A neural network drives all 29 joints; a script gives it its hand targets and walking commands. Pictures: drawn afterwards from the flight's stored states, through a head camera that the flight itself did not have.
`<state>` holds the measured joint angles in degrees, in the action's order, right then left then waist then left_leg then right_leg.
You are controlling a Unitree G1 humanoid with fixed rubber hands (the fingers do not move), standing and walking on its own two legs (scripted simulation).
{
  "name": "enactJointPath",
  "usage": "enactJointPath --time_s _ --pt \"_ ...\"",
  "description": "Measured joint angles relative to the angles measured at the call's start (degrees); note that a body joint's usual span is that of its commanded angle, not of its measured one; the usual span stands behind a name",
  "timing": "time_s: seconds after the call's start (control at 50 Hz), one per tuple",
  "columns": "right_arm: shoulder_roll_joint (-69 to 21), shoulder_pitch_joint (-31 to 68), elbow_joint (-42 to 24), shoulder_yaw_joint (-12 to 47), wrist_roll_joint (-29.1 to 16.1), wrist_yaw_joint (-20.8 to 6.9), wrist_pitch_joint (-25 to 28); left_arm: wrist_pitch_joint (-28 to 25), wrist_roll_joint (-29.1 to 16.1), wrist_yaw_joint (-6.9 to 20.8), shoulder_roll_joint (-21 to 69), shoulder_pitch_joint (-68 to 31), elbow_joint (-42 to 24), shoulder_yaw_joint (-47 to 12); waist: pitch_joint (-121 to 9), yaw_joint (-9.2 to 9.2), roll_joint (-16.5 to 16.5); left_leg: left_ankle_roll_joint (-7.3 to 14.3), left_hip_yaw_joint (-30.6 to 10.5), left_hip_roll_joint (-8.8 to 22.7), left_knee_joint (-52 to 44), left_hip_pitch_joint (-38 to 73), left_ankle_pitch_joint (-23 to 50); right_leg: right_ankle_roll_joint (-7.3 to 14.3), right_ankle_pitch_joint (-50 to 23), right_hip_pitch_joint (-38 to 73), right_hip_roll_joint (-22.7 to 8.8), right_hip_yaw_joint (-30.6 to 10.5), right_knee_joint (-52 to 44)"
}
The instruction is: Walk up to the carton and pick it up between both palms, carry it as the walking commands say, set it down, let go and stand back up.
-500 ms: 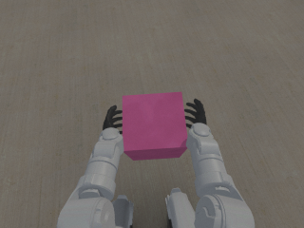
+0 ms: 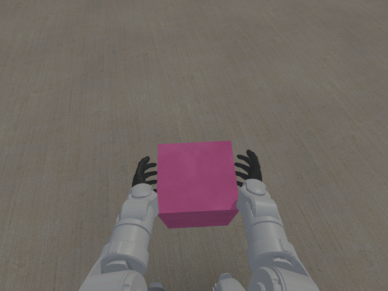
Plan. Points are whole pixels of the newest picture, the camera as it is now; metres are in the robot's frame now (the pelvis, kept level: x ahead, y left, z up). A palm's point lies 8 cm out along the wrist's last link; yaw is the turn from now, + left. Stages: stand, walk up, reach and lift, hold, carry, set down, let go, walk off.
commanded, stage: reach and lift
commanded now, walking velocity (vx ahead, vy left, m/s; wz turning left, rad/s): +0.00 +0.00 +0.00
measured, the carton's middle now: (196, 189) +0.39 -0.04 -0.10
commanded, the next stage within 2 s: none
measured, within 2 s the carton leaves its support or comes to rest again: neither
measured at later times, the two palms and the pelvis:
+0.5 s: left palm (138, 177) +0.35 +0.09 +0.06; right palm (266, 174) +0.33 -0.16 +0.07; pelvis +0.01 -0.01 +0.04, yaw +0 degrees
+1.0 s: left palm (134, 178) +0.33 +0.09 +0.10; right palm (276, 175) +0.31 -0.16 +0.11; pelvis +0.00 -0.01 +0.05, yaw -1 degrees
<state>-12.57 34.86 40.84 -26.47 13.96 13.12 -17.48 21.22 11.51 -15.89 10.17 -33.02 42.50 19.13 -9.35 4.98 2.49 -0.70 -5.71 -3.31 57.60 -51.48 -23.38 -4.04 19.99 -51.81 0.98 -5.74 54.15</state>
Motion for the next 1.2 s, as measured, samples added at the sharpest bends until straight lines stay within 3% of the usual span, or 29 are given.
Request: enactJointPath --time_s 0.52,0.96,1.2 --pt "-0.2 -4.0 -2.0 2.3 0.2 -0.1 -8.8 7.7 1.6 0.9 0.7 3.3 -1.4 0.0 0.0 0.0 -0.3 0.0 0.1 1.4 -14.9 20.7 4.6 0.8 -4.8 20.3 0.0 -0.4 -14.6" --pt "-0.1 -4.3 -3.3 3.9 1.5 1.8 -19.6 17.2 2.3 1.4 0.7 2.9 -1.6 0.0 0.1 -0.41 -0.9 0.0 0.2 1.6 -18.7 31.0 5.6 1.1 -5.7 30.4 0.0 -0.6 -18.0" --pt "0.5 -4.0 -3.3 4.9 1.5 2.0 -20.8 18.2 2.4 1.1 0.7 1.9 -0.8 0.0 0.1 -2.27 -1.0 0.0 0.3 1.6 -19.0 31.9 5.7 1.2 -5.7 31.1 0.0 -0.7 -18.0"
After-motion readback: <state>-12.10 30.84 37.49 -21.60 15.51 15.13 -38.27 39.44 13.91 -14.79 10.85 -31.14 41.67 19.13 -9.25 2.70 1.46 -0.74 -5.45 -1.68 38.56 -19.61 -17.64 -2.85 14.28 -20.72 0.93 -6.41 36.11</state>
